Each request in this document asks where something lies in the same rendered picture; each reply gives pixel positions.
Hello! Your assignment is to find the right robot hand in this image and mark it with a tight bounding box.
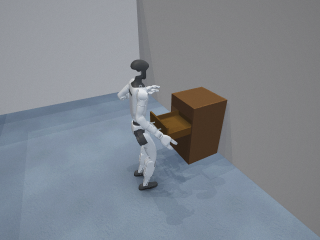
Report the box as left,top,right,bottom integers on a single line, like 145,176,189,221
159,134,178,150

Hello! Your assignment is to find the robot left thigh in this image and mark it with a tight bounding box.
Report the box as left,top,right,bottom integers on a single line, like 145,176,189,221
140,129,150,155

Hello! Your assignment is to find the left robot hand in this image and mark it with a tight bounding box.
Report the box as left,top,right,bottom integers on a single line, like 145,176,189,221
146,85,160,96

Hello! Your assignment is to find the robot right forearm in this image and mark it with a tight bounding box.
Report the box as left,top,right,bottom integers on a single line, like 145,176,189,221
137,117,163,139

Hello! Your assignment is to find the right robot upper arm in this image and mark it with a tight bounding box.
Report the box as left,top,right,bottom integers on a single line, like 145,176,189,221
135,88,148,124

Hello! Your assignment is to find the drawer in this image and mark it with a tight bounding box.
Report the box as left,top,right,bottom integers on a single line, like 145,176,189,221
150,110,192,140

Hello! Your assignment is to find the cabinet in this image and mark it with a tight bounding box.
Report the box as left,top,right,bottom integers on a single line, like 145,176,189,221
170,87,228,165

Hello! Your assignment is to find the left robot foot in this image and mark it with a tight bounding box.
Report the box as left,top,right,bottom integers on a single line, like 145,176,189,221
134,169,144,177

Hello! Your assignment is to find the left robot upper arm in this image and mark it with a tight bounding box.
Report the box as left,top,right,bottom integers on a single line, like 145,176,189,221
117,78,135,101

